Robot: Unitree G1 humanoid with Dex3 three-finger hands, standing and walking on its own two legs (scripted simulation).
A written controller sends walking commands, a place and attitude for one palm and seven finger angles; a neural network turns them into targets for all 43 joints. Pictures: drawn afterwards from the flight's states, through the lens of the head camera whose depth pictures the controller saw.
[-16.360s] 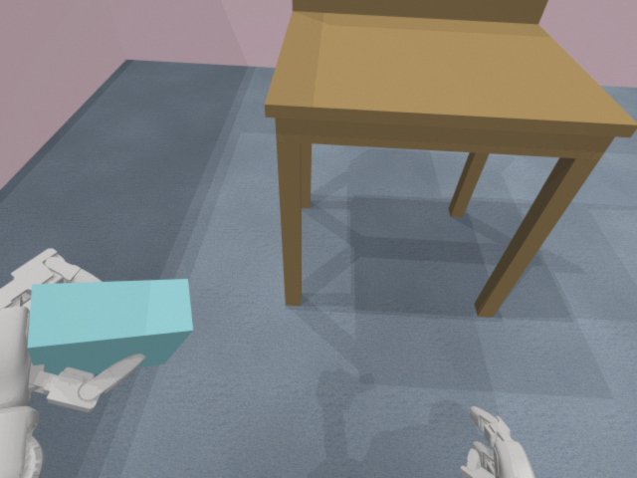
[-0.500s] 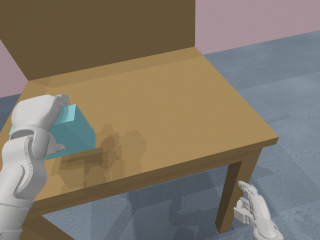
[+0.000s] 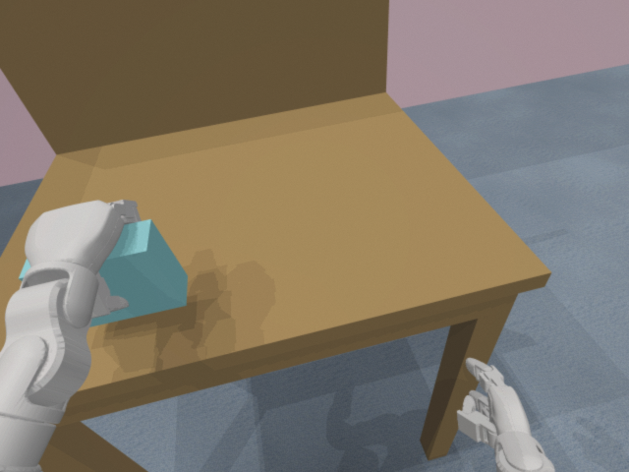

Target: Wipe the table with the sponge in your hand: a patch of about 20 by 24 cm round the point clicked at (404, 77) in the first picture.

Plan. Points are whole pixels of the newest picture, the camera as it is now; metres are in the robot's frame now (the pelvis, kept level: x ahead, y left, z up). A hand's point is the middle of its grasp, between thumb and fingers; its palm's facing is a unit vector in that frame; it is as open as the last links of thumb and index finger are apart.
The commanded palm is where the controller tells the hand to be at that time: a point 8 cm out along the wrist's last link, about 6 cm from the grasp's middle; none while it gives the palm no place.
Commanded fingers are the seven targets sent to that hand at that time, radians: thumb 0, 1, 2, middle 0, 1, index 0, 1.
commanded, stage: lower the sponge onto the table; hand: left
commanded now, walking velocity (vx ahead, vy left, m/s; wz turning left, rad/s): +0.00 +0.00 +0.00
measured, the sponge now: (122, 285) +0.26 +0.30 +0.13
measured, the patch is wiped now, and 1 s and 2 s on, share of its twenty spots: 0.00 0.05 0.50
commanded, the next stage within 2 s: wipe forward along the first lane in 0.90 s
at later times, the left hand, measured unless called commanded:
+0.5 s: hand (106, 277) +0.26 +0.31 +0.15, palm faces +0.06 -0.04 -1.00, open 9.5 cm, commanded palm +0.22 +0.30 +0.22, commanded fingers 0.00 0.10 1.30 -1.20 -1.60 -1.20 -1.60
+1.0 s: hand (114, 289) +0.25 +0.30 +0.13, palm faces +0.04 -0.03 -1.00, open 9.5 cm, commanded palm +0.22 +0.29 +0.20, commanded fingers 0.00 0.10 1.30 -1.20 -1.60 -1.20 -1.60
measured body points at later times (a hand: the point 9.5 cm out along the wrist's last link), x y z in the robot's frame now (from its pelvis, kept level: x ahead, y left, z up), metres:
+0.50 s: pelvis +0.00 +0.01 +0.00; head -0.02 -0.04 +0.45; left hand +0.25 +0.31 +0.20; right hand +0.25 -0.19 -0.08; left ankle +0.04 +0.12 -0.74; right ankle +0.03 -0.08 -0.74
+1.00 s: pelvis +0.01 +0.01 +0.00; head -0.02 -0.04 +0.45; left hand +0.25 +0.30 +0.19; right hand +0.26 -0.19 -0.08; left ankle +0.04 +0.12 -0.74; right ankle +0.03 -0.08 -0.74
